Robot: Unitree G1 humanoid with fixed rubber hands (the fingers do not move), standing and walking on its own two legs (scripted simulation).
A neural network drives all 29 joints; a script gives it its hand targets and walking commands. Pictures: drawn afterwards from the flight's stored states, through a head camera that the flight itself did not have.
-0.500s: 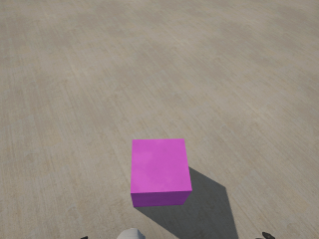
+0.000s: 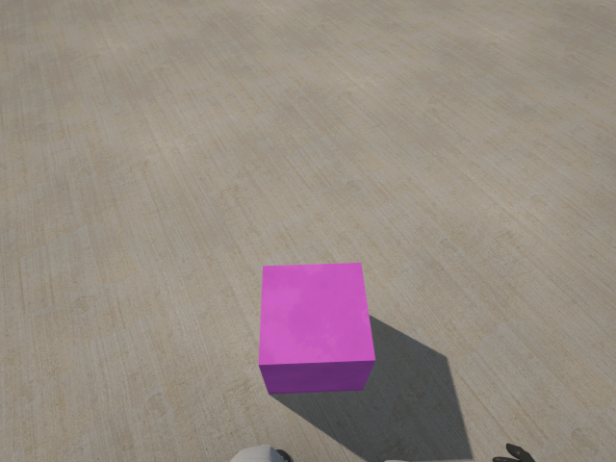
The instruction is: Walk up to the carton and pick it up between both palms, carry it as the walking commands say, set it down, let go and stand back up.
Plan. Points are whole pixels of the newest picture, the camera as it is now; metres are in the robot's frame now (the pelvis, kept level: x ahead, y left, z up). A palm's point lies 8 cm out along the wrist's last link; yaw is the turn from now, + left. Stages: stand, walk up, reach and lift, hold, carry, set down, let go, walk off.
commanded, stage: walk up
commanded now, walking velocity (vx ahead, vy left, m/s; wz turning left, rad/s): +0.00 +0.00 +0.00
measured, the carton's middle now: (314, 329) +0.52 +0.01 -0.62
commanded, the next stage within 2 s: none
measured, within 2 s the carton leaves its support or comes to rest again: neither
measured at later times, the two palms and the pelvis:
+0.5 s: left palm out of the picture +0.01 +0.28 -0.14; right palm out of the picture +0.07 -0.23 -0.11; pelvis -0.01 +0.04 +0.00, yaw +1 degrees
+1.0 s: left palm out of the picture +0.06 +0.30 -0.13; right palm out of the picture +0.06 -0.22 -0.12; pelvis +0.03 +0.05 +0.00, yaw +1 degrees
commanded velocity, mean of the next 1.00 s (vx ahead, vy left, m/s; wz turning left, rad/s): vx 0.07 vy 0.04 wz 0.00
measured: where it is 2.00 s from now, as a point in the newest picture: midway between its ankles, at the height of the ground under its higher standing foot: outside the picture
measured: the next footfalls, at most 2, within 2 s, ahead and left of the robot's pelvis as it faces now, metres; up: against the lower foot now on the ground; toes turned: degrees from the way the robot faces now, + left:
right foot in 0.02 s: +0.02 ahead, -0.14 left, +0.00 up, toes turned -5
left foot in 0.44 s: +0.01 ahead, +0.12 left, +0.00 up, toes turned +3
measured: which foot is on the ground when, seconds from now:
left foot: down 0.00-0.02, up 0.04-0.42, down 0.44-1.00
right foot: up 0.00-0.00, down 0.02-0.46, up 0.48-0.94, down 0.96-1.00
